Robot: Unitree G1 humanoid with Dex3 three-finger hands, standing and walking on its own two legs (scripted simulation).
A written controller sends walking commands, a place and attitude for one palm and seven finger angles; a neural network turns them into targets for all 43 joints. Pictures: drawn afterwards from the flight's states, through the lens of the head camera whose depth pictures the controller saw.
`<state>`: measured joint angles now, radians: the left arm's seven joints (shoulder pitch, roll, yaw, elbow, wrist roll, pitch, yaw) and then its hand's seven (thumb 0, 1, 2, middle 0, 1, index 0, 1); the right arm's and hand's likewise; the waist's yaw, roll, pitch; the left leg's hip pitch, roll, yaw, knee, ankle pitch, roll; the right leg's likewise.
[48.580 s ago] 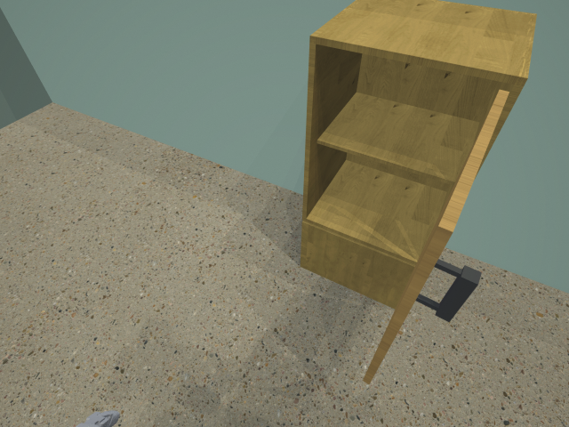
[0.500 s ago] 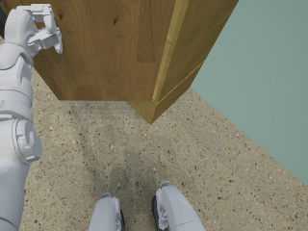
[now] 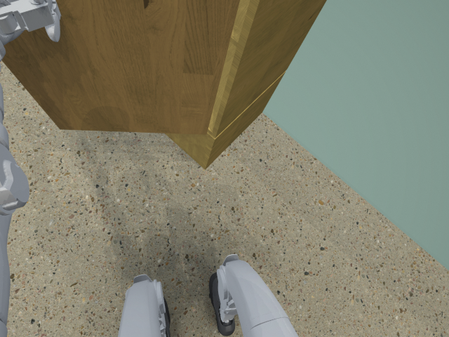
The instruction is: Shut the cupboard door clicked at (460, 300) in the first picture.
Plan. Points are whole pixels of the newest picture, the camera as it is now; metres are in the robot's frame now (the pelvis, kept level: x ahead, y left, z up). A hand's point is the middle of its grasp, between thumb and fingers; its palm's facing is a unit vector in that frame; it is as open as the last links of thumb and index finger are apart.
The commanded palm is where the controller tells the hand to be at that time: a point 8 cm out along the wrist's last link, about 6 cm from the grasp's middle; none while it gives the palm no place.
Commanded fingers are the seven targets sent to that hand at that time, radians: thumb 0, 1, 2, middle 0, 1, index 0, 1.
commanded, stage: push the door shut along its arc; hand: left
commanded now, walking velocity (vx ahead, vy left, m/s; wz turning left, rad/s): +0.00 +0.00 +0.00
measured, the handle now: out of the picture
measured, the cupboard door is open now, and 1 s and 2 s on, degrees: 44 37 37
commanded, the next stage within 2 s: pull the fist back off the door in 0.04 s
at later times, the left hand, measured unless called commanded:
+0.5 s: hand (71, 1) +0.62 +0.13 +0.10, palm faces +0.10 -0.99 -0.04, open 3.1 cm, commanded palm +0.58 +0.16 +0.10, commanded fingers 0.00 0.90 0.90 -1.30 -1.50 -1.30 -1.50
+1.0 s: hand (59, 56) +0.53 +0.15 +0.09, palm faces +0.12 -0.99 -0.01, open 3.1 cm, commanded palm +0.51 +0.19 +0.10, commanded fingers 0.00 0.90 0.90 -1.30 -1.50 -1.30 -1.50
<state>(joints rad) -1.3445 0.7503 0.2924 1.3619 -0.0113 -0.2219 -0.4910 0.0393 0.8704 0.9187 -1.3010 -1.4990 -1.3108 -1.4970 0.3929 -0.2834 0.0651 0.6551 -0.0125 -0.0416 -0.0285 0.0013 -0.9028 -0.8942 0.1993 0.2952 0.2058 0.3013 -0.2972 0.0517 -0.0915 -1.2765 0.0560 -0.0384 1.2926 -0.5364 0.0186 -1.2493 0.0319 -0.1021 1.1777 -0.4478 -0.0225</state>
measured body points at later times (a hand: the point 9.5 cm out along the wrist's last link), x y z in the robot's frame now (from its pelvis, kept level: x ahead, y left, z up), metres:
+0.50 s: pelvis +0.00 +0.01 +0.01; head +0.20 +0.02 +0.41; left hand +0.61 +0.19 +0.10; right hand -0.07 -0.22 -0.09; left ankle +0.02 +0.11 -0.62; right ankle +0.05 -0.11 -0.62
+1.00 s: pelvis +0.03 +0.00 +0.04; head +0.16 +0.02 +0.47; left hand +0.52 +0.20 +0.10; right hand +0.05 -0.28 -0.07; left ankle +0.02 +0.11 -0.62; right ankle +0.05 -0.11 -0.62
